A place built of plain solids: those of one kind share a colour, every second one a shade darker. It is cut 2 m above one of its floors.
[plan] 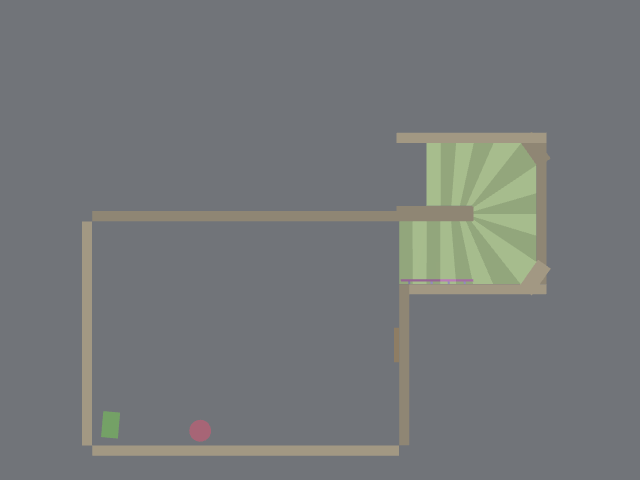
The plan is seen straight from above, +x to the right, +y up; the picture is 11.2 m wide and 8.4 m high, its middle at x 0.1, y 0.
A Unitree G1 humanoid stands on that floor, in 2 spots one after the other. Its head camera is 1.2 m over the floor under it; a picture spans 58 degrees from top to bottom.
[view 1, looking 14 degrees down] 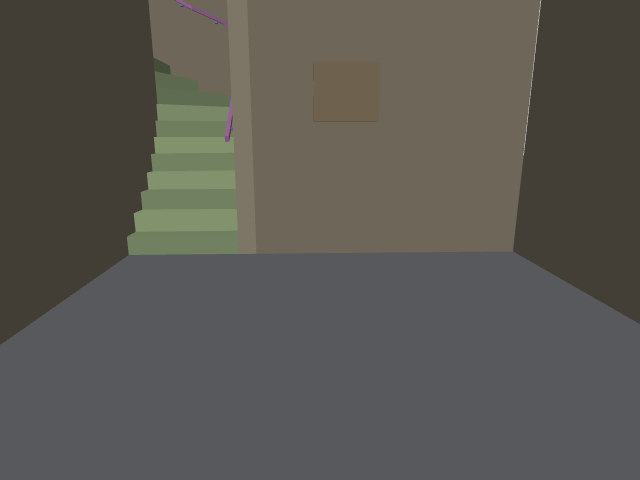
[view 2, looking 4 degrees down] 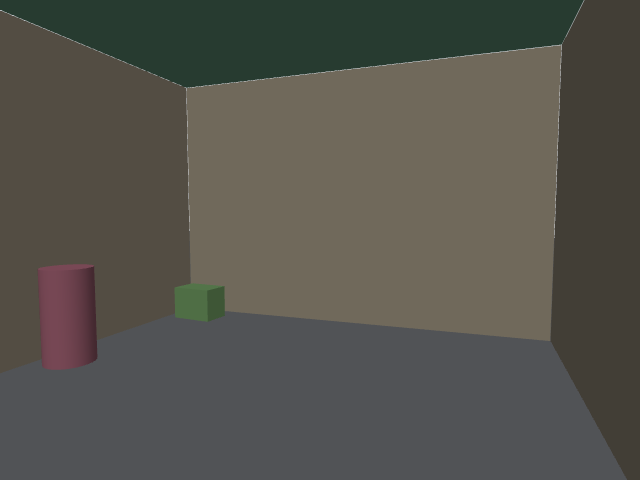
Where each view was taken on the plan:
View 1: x -2.77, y -1.45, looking -2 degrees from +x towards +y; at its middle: wall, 4.39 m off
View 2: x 0.49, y -0.32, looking -160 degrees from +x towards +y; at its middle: wall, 4.67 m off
